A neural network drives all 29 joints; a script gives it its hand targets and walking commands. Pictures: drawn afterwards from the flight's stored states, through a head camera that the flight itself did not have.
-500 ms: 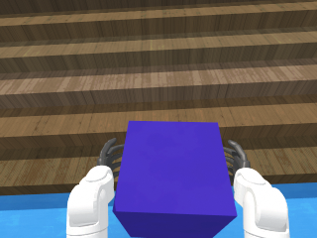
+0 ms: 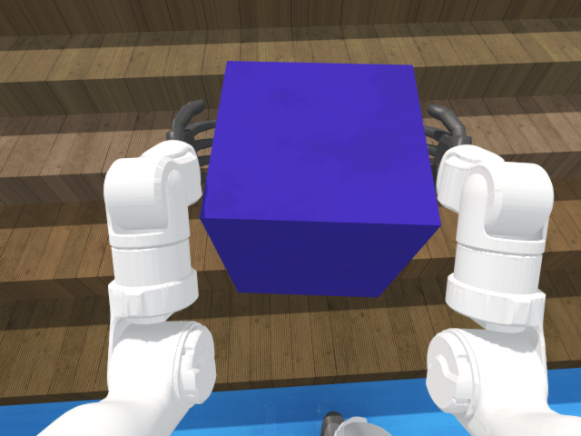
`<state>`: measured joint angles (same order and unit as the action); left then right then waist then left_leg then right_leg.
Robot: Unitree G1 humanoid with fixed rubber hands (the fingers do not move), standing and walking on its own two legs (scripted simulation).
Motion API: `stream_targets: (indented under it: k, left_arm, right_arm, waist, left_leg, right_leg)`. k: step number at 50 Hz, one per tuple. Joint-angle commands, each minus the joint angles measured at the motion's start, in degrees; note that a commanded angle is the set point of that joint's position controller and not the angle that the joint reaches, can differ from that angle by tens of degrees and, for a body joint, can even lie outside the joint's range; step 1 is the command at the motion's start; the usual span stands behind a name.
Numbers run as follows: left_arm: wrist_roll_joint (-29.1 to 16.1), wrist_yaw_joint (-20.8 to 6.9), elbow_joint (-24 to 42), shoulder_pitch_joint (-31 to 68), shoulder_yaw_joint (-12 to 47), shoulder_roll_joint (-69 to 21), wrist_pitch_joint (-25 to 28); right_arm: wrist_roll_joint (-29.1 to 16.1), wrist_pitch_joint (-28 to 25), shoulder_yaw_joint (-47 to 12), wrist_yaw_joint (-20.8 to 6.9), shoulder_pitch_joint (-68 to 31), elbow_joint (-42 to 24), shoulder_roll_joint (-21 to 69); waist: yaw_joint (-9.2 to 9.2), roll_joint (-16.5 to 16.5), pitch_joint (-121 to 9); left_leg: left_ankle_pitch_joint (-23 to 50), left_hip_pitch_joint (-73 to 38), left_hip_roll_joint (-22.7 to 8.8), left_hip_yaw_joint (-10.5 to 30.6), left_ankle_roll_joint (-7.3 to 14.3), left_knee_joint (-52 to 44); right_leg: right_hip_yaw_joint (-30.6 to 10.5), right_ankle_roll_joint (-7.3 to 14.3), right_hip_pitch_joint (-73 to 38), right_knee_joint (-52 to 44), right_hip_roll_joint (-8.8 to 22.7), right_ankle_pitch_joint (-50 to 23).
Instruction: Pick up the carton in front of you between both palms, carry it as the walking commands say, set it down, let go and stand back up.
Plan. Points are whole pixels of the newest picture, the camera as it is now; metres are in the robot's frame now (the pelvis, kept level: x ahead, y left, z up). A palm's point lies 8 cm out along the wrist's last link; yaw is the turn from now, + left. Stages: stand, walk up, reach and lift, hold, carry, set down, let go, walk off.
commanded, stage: carry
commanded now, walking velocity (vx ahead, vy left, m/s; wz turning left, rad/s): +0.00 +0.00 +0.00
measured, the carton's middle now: (312, 195) +0.41 +0.00 +0.10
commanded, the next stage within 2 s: none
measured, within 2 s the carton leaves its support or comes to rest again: neither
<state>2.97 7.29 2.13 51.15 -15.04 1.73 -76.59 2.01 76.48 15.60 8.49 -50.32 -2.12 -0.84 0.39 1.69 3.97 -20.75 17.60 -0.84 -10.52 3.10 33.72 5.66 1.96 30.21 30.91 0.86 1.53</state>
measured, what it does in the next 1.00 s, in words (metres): walks ahead: right foot, then left foot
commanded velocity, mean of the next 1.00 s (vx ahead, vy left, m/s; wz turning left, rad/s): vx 0.00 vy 0.00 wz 0.00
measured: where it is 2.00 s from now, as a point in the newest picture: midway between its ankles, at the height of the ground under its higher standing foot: (284, 365)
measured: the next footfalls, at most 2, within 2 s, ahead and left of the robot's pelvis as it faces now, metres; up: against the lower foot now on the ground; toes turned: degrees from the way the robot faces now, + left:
right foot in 0.62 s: +0.20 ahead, -0.04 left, +0.00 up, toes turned -5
left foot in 0.82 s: +0.18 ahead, +0.15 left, +0.00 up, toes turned +1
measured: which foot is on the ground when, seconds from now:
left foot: down 0.00-0.64, up 0.66-0.80, down 0.82-1.00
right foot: down 0.00-0.46, up 0.48-0.60, down 0.62-1.00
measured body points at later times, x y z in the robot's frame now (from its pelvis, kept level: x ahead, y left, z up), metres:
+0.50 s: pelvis +0.13 +0.03 +0.02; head +0.20 +0.04 +0.47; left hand +0.52 +0.18 +0.12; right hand +0.51 -0.12 +0.13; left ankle +0.01 +0.10 -0.72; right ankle +0.12 -0.08 -0.70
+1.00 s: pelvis +0.19 +0.06 +0.01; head +0.21 +0.06 +0.46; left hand +0.56 +0.21 +0.12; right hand +0.56 -0.09 +0.12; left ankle +0.14 +0.15 -0.73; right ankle +0.16 -0.04 -0.73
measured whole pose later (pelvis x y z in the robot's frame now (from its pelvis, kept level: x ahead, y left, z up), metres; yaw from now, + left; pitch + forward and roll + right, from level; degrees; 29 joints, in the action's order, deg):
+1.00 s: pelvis +0.19 +0.06 +0.01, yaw +0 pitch +4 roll +1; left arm 3.6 7.1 -5.9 37.3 -12.1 -0.5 -69.7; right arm 4.0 69.4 11.8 6.7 -37.4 7.1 1.1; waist 0.3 1.5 -1.8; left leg -17.4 12.2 2.4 -2.1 2.5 26.3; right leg 4.4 1.5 15.5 29.3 1.1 17.3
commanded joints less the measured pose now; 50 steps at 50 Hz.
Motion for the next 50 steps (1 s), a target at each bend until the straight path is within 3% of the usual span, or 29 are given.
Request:
stream_targets:
  k: [1,2,3,5,8,12,14,16,19,20,22,23,24,25,26,28,30,31,32,33,34,37,41,43,44,45,46,48,50]
  left_arm:
    - [-24.0,-11.7,-1.5,39.1,35.3,-57.2,-0.1]
    - [-23.1,-11.9,-3.9,38.6,34.3,-56.9,0.0]
    - [-23.3,-12.1,-4.8,36.9,33.5,-58.3,0.3]
    - [-23.3,-12.4,-2.2,38.4,33.1,-61.6,0.7]
    - [-23.2,-11.9,4.5,39.9,34.3,-63.2,1.1]
    - [-22.0,-10.4,10.8,38.9,38.0,-60.7,1.7]
    - [-21.4,-10.3,10.6,35.7,39.3,-60.1,2.0]
    - [-21.0,-10.8,8.6,33.0,40.4,-60.5,2.4]
    - [-21.3,-12.5,3.3,29.6,42.0,-63.0,3.3]
    - [-21.6,-13.2,1.8,28.7,42.3,-64.0,3.8]
    - [-22.5,-14.0,0.3,28.1,43.2,-65.4,5.0]
    - [-22.7,-14.0,-0.2,27.6,43.4,-66.1,5.6]
    - [-22.6,-14.0,-0.3,27.5,43.4,-66.6,6.2]
    - [-22.0,-13.8,-0.8,27.4,43.4,-66.8,6.9]
    - [-21.3,-13.6,-0.9,27.0,42.9,-66.7,7.3]
    - [-21.6,-13.3,0.3,27.3,42.8,-66.3,7.9]
    - [-22.1,-13.3,2.1,27.5,42.7,-65.7,8.0]
    - [-22.4,-13.4,2.2,26.7,42.4,-65.2,8.0]
    - [-22.5,-13.6,1.8,25.7,42.2,-64.9,8.0]
    - [-22.5,-13.7,-0.1,24.6,41.8,-64.3,8.0]
    - [-21.9,-13.9,-3.1,21.9,40.9,-62.6,7.5]
    - [-23.6,-14.9,-3.4,23.0,41.4,-64.1,7.8]
    - [-24.6,-15.2,-1.5,26.8,41.4,-65.2,8.1]
    - [-24.4,-15.0,-0.7,29.6,41.5,-65.5,7.7]
    - [-23.9,-14.6,-3.2,26.5,40.8,-64.8,7.8]
    - [-23.4,-14.4,-3.8,25.1,40.2,-64.5,7.5]
    - [-23.0,-14.2,-3.9,24.0,40.0,-64.5,7.6]
    - [-23.0,-13.9,-2.0,26.8,40.3,-65.2,7.8]
    - [-23.8,-13.7,-1.6,28.1,40.6,-65.6,7.8]
  right_arm:
    - [-23.1,0.1,-35.0,-13.5,-39.7,0.3,54.0]
    - [-23.0,0.5,-34.4,-13.3,-40.6,1.3,55.5]
    - [-22.6,0.6,-34.0,-13.2,-41.5,1.0,56.0]
    - [-22.2,0.3,-34.0,-13.1,-42.6,-0.2,58.7]
    - [-22.0,-0.6,-34.0,-12.8,-41.9,-4.2,61.0]
    - [-21.2,-1.3,-36.5,-12.4,-38.7,-8.0,59.4]
    - [-20.9,-1.6,-37.9,-12.6,-35.6,-8.2,58.7]
    - [-20.5,-2.0,-39.2,-13.2,-33.5,-7.2,58.5]
    - [-20.2,-3.0,-40.9,-14.4,-30.6,-3.6,60.4]
    - [-20.1,-3.6,-41.1,-14.8,-30.2,-2.8,61.4]
    - [-20.2,-4.6,-41.0,-15.6,-29.8,-1.2,62.6]
    - [-20.5,-5.1,-41.1,-15.9,-29.3,-0.4,63.0]
    - [-20.7,-5.6,-41.2,-16.2,-28.4,0.7,63.4]
    - [-21.0,-6.1,-41.5,-16.5,-27.5,1.5,63.5]
    - [-21.5,-6.5,-41.8,-16.7,-27.7,1.2,63.9]
    - [-22.6,-7.5,-42.7,-16.7,-29.6,-1.7,64.3]
    - [-23.8,-8.3,-44.5,-16.3,-32.6,-4.8,64.5]
    - [-24.1,-8.6,-45.0,-16.0,-32.6,-5.4,64.4]
    - [-23.9,-8.7,-45.3,-15.7,-31.6,-5.2,63.9]
    - [-23.6,-8.3,-45.5,-15.6,-31.1,-4.2,63.5]
    - [-22.5,-7.9,-44.6,-15.2,-26.9,-0.2,62.8]
    - [-19.9,-7.9,-40.7,-14.8,-23.9,3.2,61.2]
    - [-21.2,-8.2,-40.9,-14.5,-26.0,2.7,64.2]
    - [-21.7,-8.5,-41.0,-14.5,-29.4,1.6,64.6]
    - [-22.2,-8.0,-41.0,-14.8,-29.2,2.4,64.5]
    - [-22.0,-8.2,-40.9,-14.9,-28.7,3.7,64.1]
    - [-22.1,-8.5,-40.8,-15.0,-27.4,4.5,64.0]
    - [-22.6,-8.9,-40.9,-15.4,-28.6,3.1,64.6]
    - [-23.0,-8.8,-40.9,-15.2,-30.1,1.5,64.3]
  waist:
    - [-2.34,1.7,-35.8]
    - [-2.24,9.5,-41.2]
    - [-2.53,11.4,-42.1]
    - [-2.40,8.2,-40.8]
    - [-0.99,6.4,-41.0]
    - [-0.49,-4.9,-43.0]
    - [-0.29,-5.5,-43.2]
    - [-0.97,-3.4,-41.7]
    - [-1.55,4.6,-38.5]
    - [-1.48,5.6,-36.8]
    - [-0.80,1.0,-35.7]
    - [0.31,-5.0,-35.5]
    - [1.07,-14.2,-32.5]
    - [2.66,-16.8,-31.0]
    - [3.78,-16.2,-31.2]
    - [3.42,-11.6,-31.7]
    - [0.22,-7.7,-34.5]
    - [-2.32,-5.0,-35.4]
    - [-3.70,-0.6,-36.7]
    - [-4.35,11.5,-33.6]
    - [-3.45,9.7,-34.6]
    - [-0.76,1.7,-32.0]
    - [0.60,4.5,-33.0]
    - [0.01,2.4,-32.2]
    - [-1.15,2.1,-31.0]
    - [-1.63,-4.7,-34.3]
    - [-1.14,-8.9,-36.4]
    - [-0.94,-9.5,-35.2]
    - [-1.17,-6.1,-34.5]
  left_leg:
    - [16.3,0.0,-4.1,2.1,-1.4,11.9]
    - [-5.0,5.6,-0.5,6.2,-2.5,15.5]
    - [-12.8,8.0,-0.6,8.6,-2.5,15.7]
    - [-10.4,7.3,-0.9,9.7,-2.8,7.7]
    - [7.9,-4.4,-0.7,7.0,-3.3,-7.6]
    - [52.1,-19.2,-6.4,10.4,-0.2,3.3]
    - [56.7,-18.9,-7.0,10.9,0.4,4.5]
    - [50.3,-13.9,-4.7,9.1,-0.8,4.7]
    - [19.0,-2.3,-0.3,5.9,-3.4,-6.4]
    - [15.9,-2.6,0.9,4.9,-3.8,-12.4]
    - [35.3,-15.0,0.2,4.9,-4.1,-17.9]
    - [59.1,-26.6,-2.7,6.9,-3.1,-15.0]
    - [83.6,-40.3,-7.6,11.0,0.2,-8.5]
    - [98.3,-48.6,-12.1,13.7,3.5,-2.7]
    - [98.5,-49.5,-13.0,14.0,5.0,-1.2]
    - [91.5,-43.1,-11.5,12.5,4.7,-0.3]
    - [87.5,-31.6,-9.0,8.4,3.6,3.9]
    - [72.6,-22.5,-6.8,6.7,2.5,10.0]
    - [40.4,-7.4,-3.4,7.7,0.0,15.8]
    - [-5.9,10.8,3.2,6.4,-1.9,26.2]
    - [-12.6,14.4,2.5,11.6,-2.3,30.7]
    - [-6.6,11.0,-0.3,12.1,-1.9,15.2]
    - [15.1,-7.5,1.5,7.2,-1.6,-5.7]
    - [28.2,-9.1,-1.2,11.0,-0.8,-14.1]
    - [40.4,-15.1,-3.5,11.7,-0.1,-15.7]
    - [65.2,-25.1,-9.1,14.9,2.7,-5.3]
    - [73.4,-26.9,-11.6,16.6,4.3,-3.6]
    - [70.8,-24.0,-11.1,16.3,3.9,-4.2]
    - [61.6,-20.0,-9.4,15.1,2.7,-4.0]
  right_leg:
    - [-10.1,3.8,-34.6,-0.7,11.2,-48.3]
    - [-18.1,11.6,-44.4,3.2,17.9,-65.9]
    - [-19.6,13.5,-45.9,2.0,18.9,-61.6]
    - [-15.7,10.9,-45.7,1.9,16.5,-57.7]
    - [-9.0,6.4,-40.2,4.4,12.0,-52.9]
    - [-3.8,3.5,-25.5,6.3,6.2,-28.7]
    - [-3.2,3.4,-24.9,5.0,4.7,-24.8]
    - [-3.5,4.5,-29.5,3.3,4.8,-31.3]
    - [-6.3,7.4,-42.1,4.7,8.4,-54.4]
    - [-6.2,7.3,-42.6,5.7,8.4,-57.3]
    - [-3.5,5.8,-33.6,9.6,5.5,-41.9]
    - [-0.6,4.1,-21.4,12.3,2.0,-20.3]
    - [3.4,2.1,-2.1,12.7,-3.0,17.1]
    - [3.6,0.7,10.7,15.6,-3.6,27.0]
    - [2.5,0.4,13.4,15.9,-3.4,25.8]
    - [2.1,0.3,7.0,8.4,-3.5,18.6]
    - [3.7,0.9,-10.4,-5.9,-4.3,1.7]
    - [3.7,1.2,-23.5,-14.3,-3.8,-11.9]
    - [-3.9,4.5,-40.0,-12.0,3.2,-36.2]
    - [-13.9,10.9,-51.8,-4.3,13.9,-75.6]
    - [-14.3,14.6,-53.0,-2.9,19.2,-81.4]
    - [-9.0,10.8,-42.2,-5.3,14.5,-54.5]
    - [-2.3,8.1,-28.7,-3.0,9.9,-40.2]
    - [-3.2,4.2,-32.7,0.7,6.4,-30.6]
    - [-4.5,3.3,-27.8,2.9,5.7,-19.9]
    - [-3.9,1.7,-19.9,2.8,4.9,-5.6]
    - [-4.1,1.4,-18.7,1.4,4.4,4.2]
    - [-3.4,0.7,-19.8,-0.9,3.3,5.9]
    - [-3.6,0.9,-23.4,-0.4,4.1,-3.8]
